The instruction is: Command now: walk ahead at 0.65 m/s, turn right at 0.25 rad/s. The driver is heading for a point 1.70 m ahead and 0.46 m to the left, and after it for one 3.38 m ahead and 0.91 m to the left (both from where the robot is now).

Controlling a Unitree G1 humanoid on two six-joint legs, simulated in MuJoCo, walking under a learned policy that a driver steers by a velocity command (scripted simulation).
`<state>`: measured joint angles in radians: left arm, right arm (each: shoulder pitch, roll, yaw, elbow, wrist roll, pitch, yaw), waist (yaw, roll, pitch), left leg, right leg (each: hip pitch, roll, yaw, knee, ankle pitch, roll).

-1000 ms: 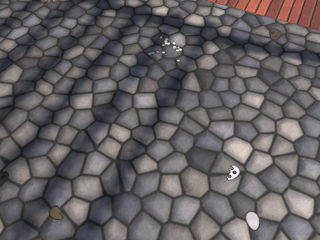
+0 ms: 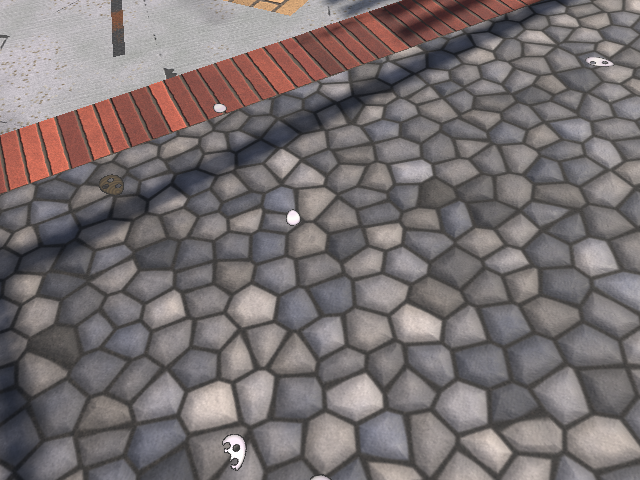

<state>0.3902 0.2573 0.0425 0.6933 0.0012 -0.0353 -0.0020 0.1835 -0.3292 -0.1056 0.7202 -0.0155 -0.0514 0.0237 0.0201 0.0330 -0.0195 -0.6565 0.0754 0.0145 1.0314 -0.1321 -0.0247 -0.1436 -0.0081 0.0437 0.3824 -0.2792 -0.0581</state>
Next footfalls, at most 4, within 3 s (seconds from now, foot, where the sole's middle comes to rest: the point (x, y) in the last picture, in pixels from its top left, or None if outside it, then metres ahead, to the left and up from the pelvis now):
0.34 left None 0.39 0.13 -0.79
0.76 right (315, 397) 0.70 0.13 -0.79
1.12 left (242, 473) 0.53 0.28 -0.79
1.60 right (355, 316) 0.92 0.04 -0.79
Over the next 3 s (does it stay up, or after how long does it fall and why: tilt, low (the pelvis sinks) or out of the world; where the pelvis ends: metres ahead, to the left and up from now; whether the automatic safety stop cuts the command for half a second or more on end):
stays up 1.88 0.52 -0.02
